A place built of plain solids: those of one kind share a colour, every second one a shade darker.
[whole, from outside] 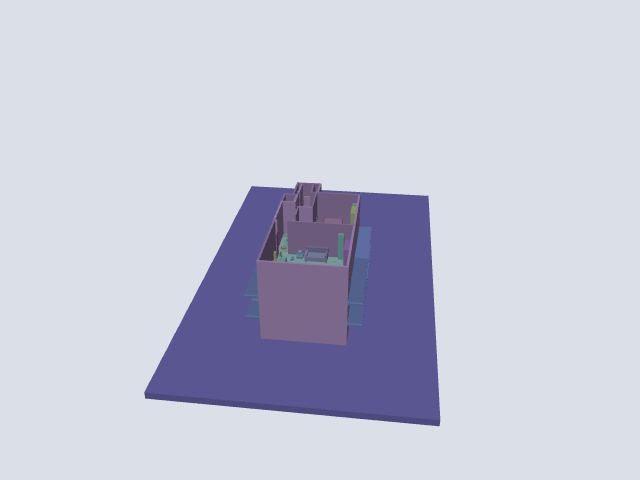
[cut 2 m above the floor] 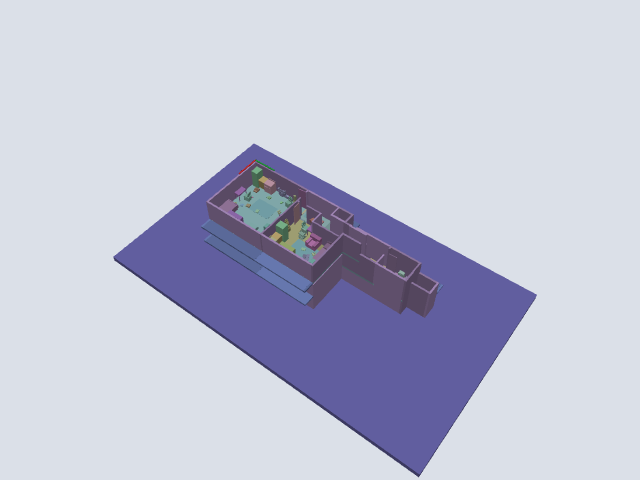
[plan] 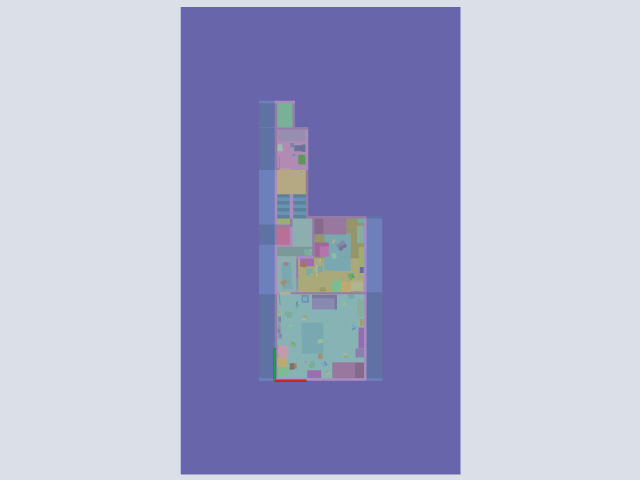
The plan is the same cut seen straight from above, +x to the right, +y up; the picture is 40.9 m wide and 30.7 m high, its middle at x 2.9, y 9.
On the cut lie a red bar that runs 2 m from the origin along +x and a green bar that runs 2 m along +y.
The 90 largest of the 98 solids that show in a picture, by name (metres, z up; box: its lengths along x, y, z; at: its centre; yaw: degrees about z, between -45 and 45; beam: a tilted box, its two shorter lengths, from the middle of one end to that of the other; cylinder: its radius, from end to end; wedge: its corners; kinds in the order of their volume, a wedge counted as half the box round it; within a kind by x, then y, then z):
{
 "under_1": {"box": [17.88, 29.9, 0.5], "at": [2.94, 8.95, -0.33]},
 "wall_1": {"box": [0.16, 5.37, 2.73], "at": [0.08, 2.85, 4.77]},
 "wall_2": {"box": [0.16, 2.91, 2.73], "at": [0.08, 7.12, 4.77]},
 "wall_3": {"box": [0.16, 1.13, 2.73], "at": [0.08, 9.27, 4.77]},
 "wall_4": {"box": [0.16, 3.12, 2.52], "at": [0.08, 11.91, 2.96]},
 "wall_5": {"box": [0.16, 2.46, 2.52], "at": [0.08, 14.83, 2.96]},
 "wall_6": {"box": [0.16, 1.52, 3.41], "at": [0.08, 16.98, 1.4]},
 "wall_7": {"box": [0.31, 0.13, 2.52], "at": [0.15, 13.54, 2.96]},
 "wall_8": {"box": [1.14, 0.13, 2.73], "at": [0.57, 8.63, 4.77]},
 "wall_9": {"box": [1.14, 0.16, 2.73], "at": [0.57, 9.91, 4.77]},
 "wall_10": {"box": [1.3, 0.16, 3.41], "at": [0.65, 17.82, 1.4]},
 "wall_11": {"box": [0.18, 1.13, 2.73], "at": [1.05, 9.27, 4.77]},
 "wall_12": {"box": [0.16, 0.39, 2.73], "at": [1.06, 10.19, 4.77]},
 "wall_13": {"box": [2.15, 0.13, 4.52], "at": [1.07, 16.13, 1.96]},
 "wall_14": {"box": [0.16, 1.39, 4.43], "at": [1.11, 11.24, 3.92]},
 "wall_15": {"box": [0.16, 1.52, 3.41], "at": [1.22, 16.98, 1.4]},
 "wall_16": {"box": [0.13, 1.3, 2.73], "at": [1.45, 7.18, 4.77]},
 "wall_17": {"box": [1.12, 0.13, 2.52], "at": [1.59, 13.54, 2.96]},
 "wall_18": {"box": [1.01, 0.031, 4.52], "at": [1.65, 16.21, 1.96]},
 "wall_19": {"box": [1.16, 0.13, 2.73], "at": [1.96, 7.89, 4.77]},
 "wall_20": {"box": [0.16, 1.71, 1.7], "at": [2.07, 11.24, 2.56]},
 "wall_21": {"box": [0.16, 1.55, 2.73], "at": [2.07, 11.32, 4.77]},
 "wall_22": {"box": [0.16, 1.38, 2.52], "at": [2.07, 12.78, 2.96]},
 "wall_23": {"box": [0.16, 5.55, 2.0], "at": [2.07, 13.29, 0.7]},
 "wall_24": {"box": [0.16, 2.46, 2.52], "at": [2.07, 14.83, 2.96]},
 "wall_25": {"box": [0.13, 2.42, 2.73], "at": [2.48, 9.17, 4.77]},
 "wall_26": {"box": [5.88, 0.16, 6.44], "at": [2.94, 0.08, 2.92]},
 "wall_27": {"box": [4.85, 0.13, 2.73], "at": [3.46, 5.59, 4.77]},
 "wall_28": {"box": [3.89, 0.16, 2.73], "at": [3.94, 10.46, 4.77]},
 "wall_29": {"box": [3.73, 0.16, 3.41], "at": [4.01, 10.46, 1.4]},
 "wall_30": {"box": [0.16, 5.37, 6.44], "at": [5.8, 2.85, 2.92]},
 "wall_31": {"box": [0.16, 4.72, 6.44], "at": [5.8, 8.02, 2.92]},
 "upper_floor_next_1": {"box": [1.0, 1.58, 0.16], "at": [-0.5, 0.95, 1.62]},
 "upper_floor_next_2": {"box": [1.0, 5.37, 0.16], "at": [-0.5, 2.85, 3.33]},
 "upper_floor_next_3": {"box": [1.0, 8.48, 0.16], "at": [-0.5, 6.11, 1.62]},
 "upper_floor_next_4": {"box": [1.0, 2.91, 0.16], "at": [-0.5, 7.12, 3.33]},
 "upper_floor_next_5": {"box": [1.0, 1.13, 0.16], "at": [-0.5, 9.27, 3.33]},
 "upper_floor_next_6": {"box": [1.0, 3.12, 0.16], "at": [-0.5, 11.91, 1.62]},
 "upper_floor_next_7": {"box": [1.0, 2.46, 0.16], "at": [-0.5, 14.83, 1.62]},
 "upper_floor_next_8": {"box": [1.0, 1.52, 0.16], "at": [-0.5, 16.98, 1.62]},
 "upper_floor_next_9": {"box": [1.0, 5.37, 0.16], "at": [6.38, 2.85, 1.62]},
 "upper_floor_next_10": {"box": [1.0, 5.37, 0.16], "at": [6.38, 2.85, 3.33]},
 "upper_floor_next_11": {"box": [1.0, 4.72, 0.16], "at": [6.38, 8.02, 1.62]},
 "upper_floor_next_12": {"box": [1.0, 4.72, 0.16], "at": [6.38, 8.02, 3.33]},
 "floor_hall_1": {"box": [1.22, 8.51, 0.5], "at": [0.77, 6.12, -0.25]},
 "upper_floor_front_1": {"box": [5.56, 5.37, 0.16], "at": [2.94, 2.85, 3.33]},
 "stair_1": {"box": [0.8, 1.33, 0.73], "at": [0.56, 11.27, 0.06]},
 "stair_2": {"box": [0.8, 0.66, 1.36], "at": [0.56, 11.6, 0.38]},
 "stair_3": {"box": [0.8, 0.22, 1.79], "at": [0.56, 11.82, 0.6]},
 "stair_4": {"box": [0.8, 0.66, 1.23], "at": [1.59, 10.71, 2.16]},
 "stair_5": {"box": [0.8, 1.11, 0.8], "at": [1.59, 10.93, 1.94]},
 "stair_6": {"box": [0.8, 1.55, 0.37], "at": [1.59, 11.16, 1.73]},
 "upper_floor_back_1": {"box": [4.21, 2.17, 0.16], "at": [3.62, 6.75, 3.33]},
 "upper_floor_back_2": {"box": [3.18, 2.55, 0.16], "at": [4.13, 9.11, 3.33]},
 "child_bed_1": {"box": [0.55, 0.96, 0.2], "at": [2.85, 9.88, 3.99]},
 "child_bed_2": {"box": [2.06, 1.06, 0.4], "at": [3.55, 9.88, 3.79]},
 "child_bed_3": {"box": [2.06, 1.06, 0.4], "at": [4.71, 0.66, 3.79]},
 "child_bed_4": {"box": [0.55, 0.96, 0.2], "at": [5.42, 0.66, 3.99]},
 "fridge_flat_1": {"box": [0.73, 0.6, 1.66], "at": [0.54, 0.58, 4.24]},
 "fridge_flat_2": {"box": [0.6, 0.73, 1.66], "at": [3.94, 6.04, 4.24]},
 "fixture_breast_front_1": {"box": [0.36, 1.32, 2.78], "at": [5.54, 2.74, 4.75]},
 "fixture_breast_back_1": {"box": [0.35, 1.25, 2.78], "at": [5.55, 7.91, 4.75]},
 "upper_floor_landing_1": {"box": [1.22, 2.3, 0.16], "at": [0.77, 6.81, 3.33]},
 "upper_floor_landing_2": {"box": [2.25, 0.61, 0.16], "at": [1.28, 8.27, 3.33]},
 "upper_floor_landing_3": {"box": [1.27, 1.81, 0.16], "at": [1.77, 9.47, 3.33]},
 "floor_outside_wc_1": {"box": [0.98, 1.55, 0.5], "at": [0.65, 16.97, -0.25]},
 "upper_floor_bathroom_1": {"box": [1.83, 2.46, 0.16], "at": [1.07, 14.83, 1.62]},
 "sofa_1": {"box": [1.6, 0.93, 0.34], "at": [3.19, 5.02, 3.69]},
 "sofa_2": {"box": [1.6, 0.23, 0.39], "at": [3.19, 5.38, 4.05]},
 "rug_1": {"box": [0.62, 1.7, 0.08], "at": [0.78, 6.7, 3.38], "yaw": 3.2},
 "rug_2": {"box": [1.4, 2.0, 0.08], "at": [2.42, 2.73, 3.38], "yaw": 0.6},
 "rug_3": {"box": [1.7, 2.4, 0.08], "at": [4.03, 8.22, 3.38], "yaw": -0.6},
 "bathtub_1": {"box": [1.7, 0.76, 0.41], "at": [1.12, 15.67, 1.91]},
 "range_cooker_1": {"box": [0.76, 0.65, 0.94], "at": [5.25, 6.0, 3.88]},
 "range_flat_1": {"box": [0.65, 0.76, 0.94], "at": [0.49, 1.87, 3.88]},
 "upper_floor_half_landing_1": {"box": [1.83, 1.54, 0.16], "at": [1.07, 12.7, 1.62]},
 "armchair_club_1": {"box": [0.33, 0.92, 0.38], "at": [2.72, 8.38, 4.02]},
 "armchair_club_2": {"box": [0.9, 0.92, 0.35], "at": [3.02, 8.38, 3.65]},
 "billy_1": {"box": [0.42, 0.28, 2.02], "at": [4.9, 5.38, 4.42]},
 "upper_floor_stair_1": {"box": [0.8, 1.13, 0.16], "at": [0.56, 9.27, 3.33]},
 "clothes_rail_1": {"box": [0.44, 1.13, 0.12], "at": [5.48, 9.35, 3.47]},
 "clothes_rail_2": {"box": [0.44, 1.13, 0.12], "at": [5.49, 4.65, 3.47]},
 "small_desk_1": {"box": [0.9, 0.5, 0.13], "at": [2.07, 7.57, 4.09]},
 "small_desk_2": {"box": [0.9, 0.5, 0.13], "at": [2.53, 0.42, 4.09]},
 "trunk_1": {"box": [0.43, 0.76, 0.31], "at": [4.53, 3.48, 3.56], "yaw": 1.1},
 "wall_foot_1": {"box": [0.16, 3.09, 0.17], "at": [2.07, 11.93, 1.63]},
 "leaf_back_door_1": {"box": [0.72, 0.05, 1.94], "at": [1.87, 5.83, 4.38], "yaw": 3.0},
 "leaf_bathroom_door_1": {"box": [0.05, 0.72, 1.94], "at": [0.3, 13.96, 2.67], "yaw": 1.0},
 "leaf_front_door_1": {"box": [0.05, 0.72, 1.94], "at": [0.33, 5.17, 4.38], "yaw": 3.0},
 "pedestal_basin_1": {"box": [0.46, 0.63, 0.2], "at": [1.74, 14.14, 2.48]}
}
